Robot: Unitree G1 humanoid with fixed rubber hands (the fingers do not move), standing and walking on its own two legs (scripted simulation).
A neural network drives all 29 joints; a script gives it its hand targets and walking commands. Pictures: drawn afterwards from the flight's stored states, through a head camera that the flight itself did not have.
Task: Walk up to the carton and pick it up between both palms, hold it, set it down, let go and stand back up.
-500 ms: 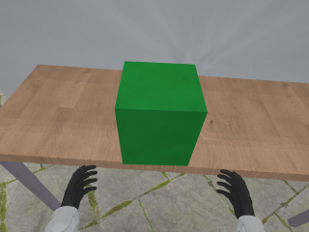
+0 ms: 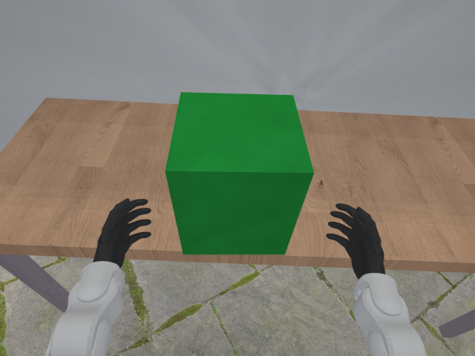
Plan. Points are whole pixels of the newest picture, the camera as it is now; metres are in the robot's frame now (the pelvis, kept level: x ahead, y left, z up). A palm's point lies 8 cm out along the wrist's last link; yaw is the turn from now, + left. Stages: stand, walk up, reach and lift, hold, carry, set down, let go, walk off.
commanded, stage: reach and lift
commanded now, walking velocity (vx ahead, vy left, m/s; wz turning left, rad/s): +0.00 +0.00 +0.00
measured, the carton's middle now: (235, 178) +0.43 +0.04 +0.05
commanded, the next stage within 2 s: none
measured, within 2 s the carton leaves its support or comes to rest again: neither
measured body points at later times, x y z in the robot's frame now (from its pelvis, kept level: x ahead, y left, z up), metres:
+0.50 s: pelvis -0.01 -0.01 +0.00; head +0.00 +0.00 +0.45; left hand +0.33 +0.21 +0.14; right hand +0.35 -0.18 +0.13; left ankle -0.01 +0.11 -0.75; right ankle -0.01 -0.11 -0.75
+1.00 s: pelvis -0.01 -0.01 +0.00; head -0.01 +0.00 +0.45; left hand +0.39 +0.21 +0.20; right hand +0.41 -0.17 +0.19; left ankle -0.01 +0.11 -0.75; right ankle -0.01 -0.11 -0.75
